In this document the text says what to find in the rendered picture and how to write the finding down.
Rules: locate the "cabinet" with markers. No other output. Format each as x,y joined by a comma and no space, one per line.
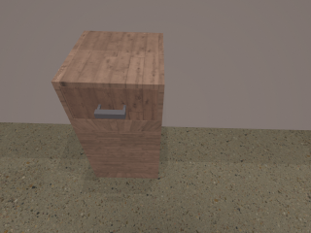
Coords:
117,148

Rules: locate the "drawer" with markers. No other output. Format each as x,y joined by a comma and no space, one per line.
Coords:
141,103

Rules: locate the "handle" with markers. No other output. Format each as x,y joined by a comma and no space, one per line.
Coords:
110,114

